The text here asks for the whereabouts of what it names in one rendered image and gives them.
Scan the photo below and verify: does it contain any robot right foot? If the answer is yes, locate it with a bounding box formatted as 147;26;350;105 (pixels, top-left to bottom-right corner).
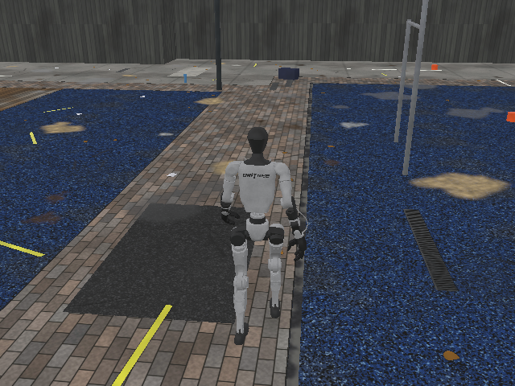
270;298;280;318

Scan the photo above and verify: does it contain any left robot forearm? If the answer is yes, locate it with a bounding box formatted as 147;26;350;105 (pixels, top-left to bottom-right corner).
220;191;231;216

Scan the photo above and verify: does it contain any robot left hand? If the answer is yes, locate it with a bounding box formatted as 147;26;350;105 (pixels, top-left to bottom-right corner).
221;210;240;225

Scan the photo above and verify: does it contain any robot right upper arm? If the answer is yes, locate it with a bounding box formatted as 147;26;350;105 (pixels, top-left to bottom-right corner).
274;162;293;208

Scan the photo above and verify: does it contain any right robot forearm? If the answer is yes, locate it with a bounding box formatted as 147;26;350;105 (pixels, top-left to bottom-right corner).
286;196;304;239

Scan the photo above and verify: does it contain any robot left upper arm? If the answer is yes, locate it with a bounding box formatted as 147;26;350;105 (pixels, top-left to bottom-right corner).
221;161;241;203

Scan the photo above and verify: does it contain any robot right hand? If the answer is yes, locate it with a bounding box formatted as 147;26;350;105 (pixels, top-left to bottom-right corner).
287;236;307;261

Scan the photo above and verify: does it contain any robot torso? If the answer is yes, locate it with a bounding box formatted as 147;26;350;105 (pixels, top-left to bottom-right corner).
238;159;276;241

